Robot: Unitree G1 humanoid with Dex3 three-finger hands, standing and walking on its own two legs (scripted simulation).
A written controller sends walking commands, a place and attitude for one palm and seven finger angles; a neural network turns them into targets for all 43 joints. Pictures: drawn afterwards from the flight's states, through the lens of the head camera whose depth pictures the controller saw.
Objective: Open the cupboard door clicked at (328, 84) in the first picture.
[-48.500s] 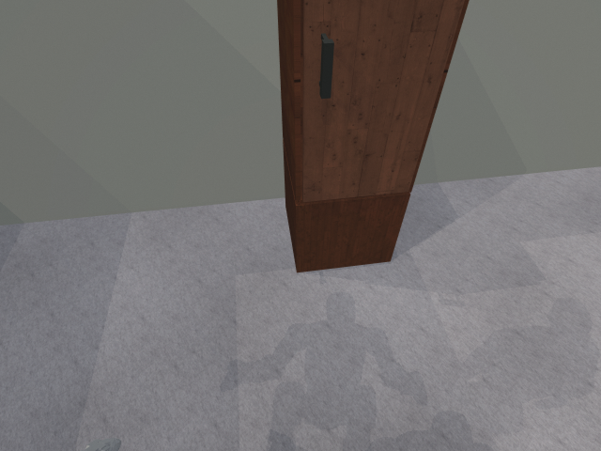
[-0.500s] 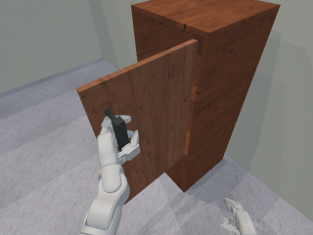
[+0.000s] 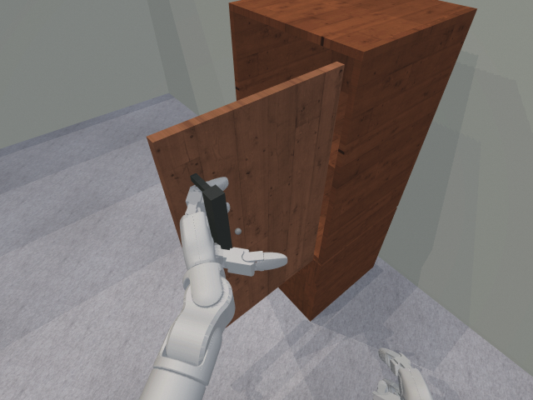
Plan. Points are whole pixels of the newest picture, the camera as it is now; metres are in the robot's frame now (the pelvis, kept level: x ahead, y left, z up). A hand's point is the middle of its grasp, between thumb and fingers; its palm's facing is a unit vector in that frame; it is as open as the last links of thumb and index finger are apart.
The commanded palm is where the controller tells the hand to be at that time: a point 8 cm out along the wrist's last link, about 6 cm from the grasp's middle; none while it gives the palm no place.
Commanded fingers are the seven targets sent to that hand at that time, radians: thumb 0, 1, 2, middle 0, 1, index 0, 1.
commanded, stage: open thumb and fingers to let go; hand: left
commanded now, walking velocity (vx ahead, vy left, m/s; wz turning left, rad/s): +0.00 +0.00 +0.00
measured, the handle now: (210, 214) +0.35 +0.12 +0.11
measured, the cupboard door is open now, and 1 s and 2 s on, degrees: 91 92 92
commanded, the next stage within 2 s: slide the hand sideways off the handle in 0.10 s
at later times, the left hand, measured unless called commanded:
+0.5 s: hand (228, 246) +0.30 +0.08 +0.11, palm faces -0.12 -0.99 +0.03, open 16.1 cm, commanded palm +0.27 +0.14 +0.11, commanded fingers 0.00 -0.50 0.30 -0.15 -0.30 -0.15 -0.30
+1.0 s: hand (196, 280) +0.25 +0.12 +0.10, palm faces -0.03 -1.00 -0.03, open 16.3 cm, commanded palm +0.22 +0.18 +0.11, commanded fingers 0.00 -0.50 0.30 -0.15 -0.30 -0.15 -0.30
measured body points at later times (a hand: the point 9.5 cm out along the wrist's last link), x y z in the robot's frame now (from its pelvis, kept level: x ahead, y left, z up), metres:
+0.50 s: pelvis -0.01 +0.00 +0.00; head -0.02 -0.01 +0.45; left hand +0.30 +0.14 +0.11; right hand +0.17 -0.21 -0.09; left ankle +0.00 +0.12 -0.73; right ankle +0.01 -0.12 -0.73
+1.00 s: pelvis +0.02 -0.02 -0.01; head +0.01 -0.04 +0.44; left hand +0.24 +0.17 +0.11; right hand +0.22 -0.23 -0.08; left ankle +0.00 +0.12 -0.73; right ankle +0.01 -0.12 -0.73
